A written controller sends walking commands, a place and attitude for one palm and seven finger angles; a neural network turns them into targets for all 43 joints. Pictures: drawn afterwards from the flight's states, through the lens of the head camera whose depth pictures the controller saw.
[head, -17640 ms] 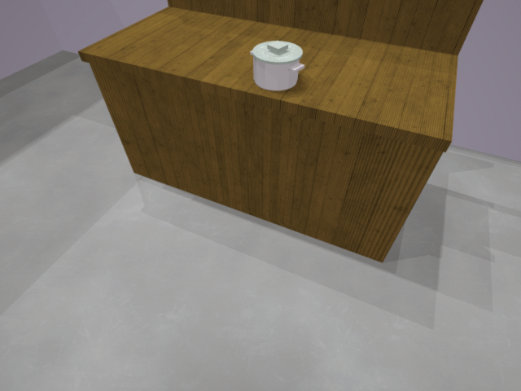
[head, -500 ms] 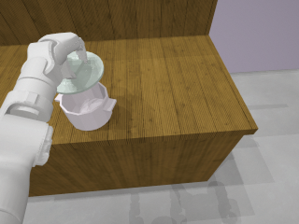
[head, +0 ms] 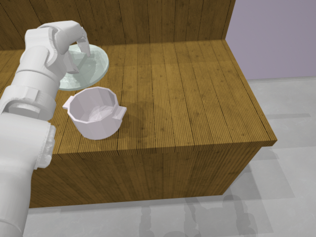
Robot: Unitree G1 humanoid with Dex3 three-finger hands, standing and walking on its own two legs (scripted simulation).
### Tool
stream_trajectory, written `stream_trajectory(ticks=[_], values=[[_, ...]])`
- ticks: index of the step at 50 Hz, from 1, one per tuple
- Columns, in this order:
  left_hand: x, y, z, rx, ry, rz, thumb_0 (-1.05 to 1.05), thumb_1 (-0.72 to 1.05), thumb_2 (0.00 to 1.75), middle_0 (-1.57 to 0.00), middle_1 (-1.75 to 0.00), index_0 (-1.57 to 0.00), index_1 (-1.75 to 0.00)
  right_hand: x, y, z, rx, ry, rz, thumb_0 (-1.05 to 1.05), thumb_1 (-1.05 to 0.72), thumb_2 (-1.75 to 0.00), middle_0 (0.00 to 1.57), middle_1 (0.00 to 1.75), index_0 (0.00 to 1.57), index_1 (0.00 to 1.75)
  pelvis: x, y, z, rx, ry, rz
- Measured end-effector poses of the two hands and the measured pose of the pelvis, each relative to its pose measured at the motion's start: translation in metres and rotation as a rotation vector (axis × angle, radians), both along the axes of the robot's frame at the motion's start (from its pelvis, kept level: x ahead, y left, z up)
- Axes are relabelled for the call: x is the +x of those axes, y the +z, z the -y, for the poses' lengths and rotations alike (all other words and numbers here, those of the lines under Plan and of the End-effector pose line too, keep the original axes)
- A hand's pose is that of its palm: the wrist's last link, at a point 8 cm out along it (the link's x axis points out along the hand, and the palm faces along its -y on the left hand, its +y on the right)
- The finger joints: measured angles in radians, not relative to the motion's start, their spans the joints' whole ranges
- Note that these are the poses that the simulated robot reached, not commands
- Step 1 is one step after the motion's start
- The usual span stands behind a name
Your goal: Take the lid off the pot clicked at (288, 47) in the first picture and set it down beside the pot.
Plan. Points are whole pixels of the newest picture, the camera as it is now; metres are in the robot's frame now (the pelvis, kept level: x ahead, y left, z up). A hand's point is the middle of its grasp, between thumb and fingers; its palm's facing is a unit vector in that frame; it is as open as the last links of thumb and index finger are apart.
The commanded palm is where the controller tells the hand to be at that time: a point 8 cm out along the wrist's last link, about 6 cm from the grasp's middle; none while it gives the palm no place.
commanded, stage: lift the lid straight up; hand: left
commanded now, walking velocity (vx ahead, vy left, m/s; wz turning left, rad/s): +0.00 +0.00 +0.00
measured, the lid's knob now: (74, 59) +0.52 +0.19 +0.18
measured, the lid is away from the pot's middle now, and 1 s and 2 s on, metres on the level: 0.01 0.11 0.22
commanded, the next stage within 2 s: move the lid sideways beside the pot in 0.08 s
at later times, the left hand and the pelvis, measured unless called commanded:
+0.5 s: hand (55, 63) +0.49 +0.22 +0.20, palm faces -0.31 -0.06 -0.95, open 8.5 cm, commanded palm +0.49 +0.22 +0.27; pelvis -0.01 +0.00 +0.00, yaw +0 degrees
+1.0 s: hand (23, 68) +0.47 +0.29 +0.20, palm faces -0.32 -0.07 -0.95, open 8.5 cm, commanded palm +0.48 +0.29 +0.27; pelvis +0.00 +0.01 +0.00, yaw +0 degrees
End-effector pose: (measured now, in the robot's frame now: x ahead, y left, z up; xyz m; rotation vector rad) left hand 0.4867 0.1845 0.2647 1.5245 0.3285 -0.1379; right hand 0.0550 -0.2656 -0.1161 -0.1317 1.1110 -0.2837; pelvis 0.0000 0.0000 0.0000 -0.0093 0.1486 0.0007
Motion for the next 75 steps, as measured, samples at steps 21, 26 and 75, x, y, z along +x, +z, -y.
stream_trajectory(ticks=[21, 26, 75], values=[[-0.004, -0.005, -0.019, -0.007, 0.044, -0.014, -0.01, 0.10, 0.87, -0.60, -1.00, -0.58, -0.99, -0.017, 0.003, 0.009, -0.033, -0.023, -0.024, 0.01, -0.91, -0.90, 0.20, 0.30, 0.20, 0.30, -0.007, 0.000, 0.005, -0.003, -0.007, 0.007], [-0.004, -0.006, -0.036, 0.005, 0.063, -0.029, -0.01, 0.11, 0.87, -0.60, -1.00, -0.57, -0.99, -0.029, 0.002, 0.010, -0.041, -0.044, -0.069, 0.01, -0.91, -0.90, 0.20, 0.30, 0.20, 0.30, -0.004, 0.000, 0.004, -0.006, -0.007, 0.001], [-0.013, -0.010, -0.151, -0.006, 0.119, -0.059, -0.01, 0.11, 0.87, -0.60, -1.00, -0.57, -0.99, -0.053, 0.007, -0.008, -0.087, -0.077, -0.194, 0.00, -0.91, -0.90, 0.20, 0.30, 0.20, 0.30, -0.003, -0.004, -0.022, -0.032, -0.004, -0.035]])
